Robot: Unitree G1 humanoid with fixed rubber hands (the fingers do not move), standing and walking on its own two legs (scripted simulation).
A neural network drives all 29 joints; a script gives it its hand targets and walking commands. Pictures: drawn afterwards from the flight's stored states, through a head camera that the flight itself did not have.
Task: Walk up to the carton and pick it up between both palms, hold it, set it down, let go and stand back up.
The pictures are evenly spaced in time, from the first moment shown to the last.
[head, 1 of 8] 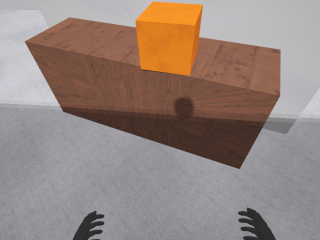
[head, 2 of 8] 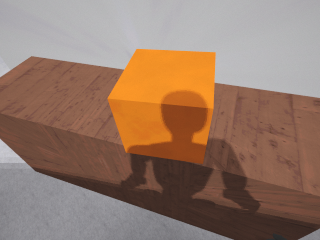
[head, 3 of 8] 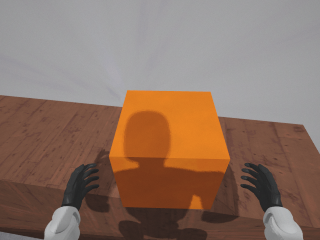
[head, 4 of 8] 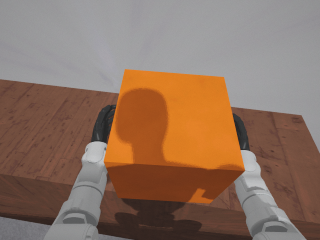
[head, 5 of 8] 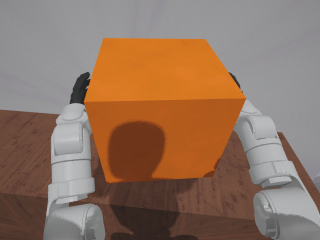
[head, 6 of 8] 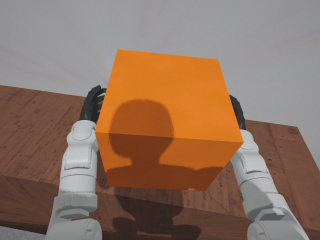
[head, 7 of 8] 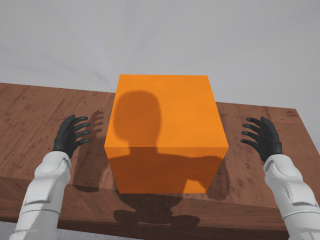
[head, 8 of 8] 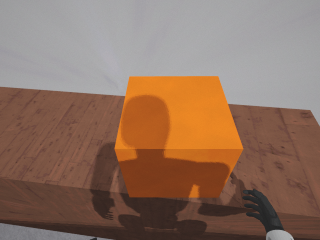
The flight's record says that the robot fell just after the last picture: no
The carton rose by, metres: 0.21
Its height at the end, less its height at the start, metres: +0.00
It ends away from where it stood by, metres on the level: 0.02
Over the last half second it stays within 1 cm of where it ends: yes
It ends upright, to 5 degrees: yes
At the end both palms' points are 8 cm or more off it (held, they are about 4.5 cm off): yes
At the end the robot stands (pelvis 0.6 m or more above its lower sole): yes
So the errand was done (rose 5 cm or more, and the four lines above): yes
